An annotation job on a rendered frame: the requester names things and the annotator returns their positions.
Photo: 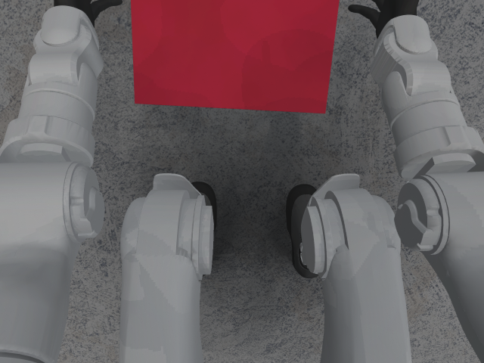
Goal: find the robot left hand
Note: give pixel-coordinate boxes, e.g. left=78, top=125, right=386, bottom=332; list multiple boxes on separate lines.
left=54, top=0, right=123, bottom=28

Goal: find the left robot foot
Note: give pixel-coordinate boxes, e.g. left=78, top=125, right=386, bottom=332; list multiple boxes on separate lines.
left=191, top=181, right=217, bottom=276

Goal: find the robot left upper arm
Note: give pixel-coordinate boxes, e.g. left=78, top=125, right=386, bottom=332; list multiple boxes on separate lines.
left=0, top=162, right=105, bottom=363

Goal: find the left robot forearm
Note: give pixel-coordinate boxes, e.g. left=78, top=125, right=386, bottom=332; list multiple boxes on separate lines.
left=0, top=5, right=104, bottom=167

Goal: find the carton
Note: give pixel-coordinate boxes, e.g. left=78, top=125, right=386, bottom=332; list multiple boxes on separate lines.
left=131, top=0, right=340, bottom=113

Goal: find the robot right upper arm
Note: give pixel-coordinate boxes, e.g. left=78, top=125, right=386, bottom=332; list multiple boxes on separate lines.
left=394, top=172, right=484, bottom=363

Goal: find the right robot forearm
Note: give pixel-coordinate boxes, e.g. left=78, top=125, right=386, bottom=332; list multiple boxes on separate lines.
left=370, top=14, right=484, bottom=181

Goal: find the right robot thigh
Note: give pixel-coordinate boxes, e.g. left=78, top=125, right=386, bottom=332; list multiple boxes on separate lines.
left=302, top=188, right=412, bottom=363

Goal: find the robot right hand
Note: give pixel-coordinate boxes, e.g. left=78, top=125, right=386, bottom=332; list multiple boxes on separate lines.
left=348, top=0, right=419, bottom=39

